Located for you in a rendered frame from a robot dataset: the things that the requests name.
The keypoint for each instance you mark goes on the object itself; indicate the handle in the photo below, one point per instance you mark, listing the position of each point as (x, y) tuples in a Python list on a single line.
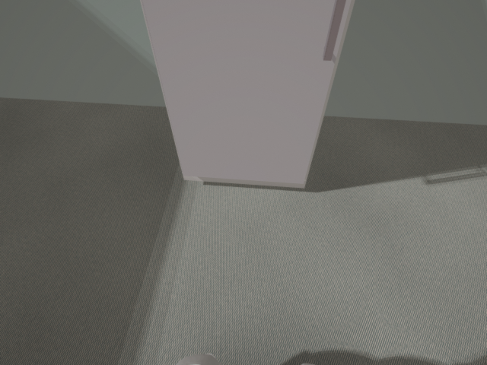
[(333, 29)]

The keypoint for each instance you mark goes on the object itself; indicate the fridge door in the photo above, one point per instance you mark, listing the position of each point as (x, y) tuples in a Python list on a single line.
[(244, 82)]

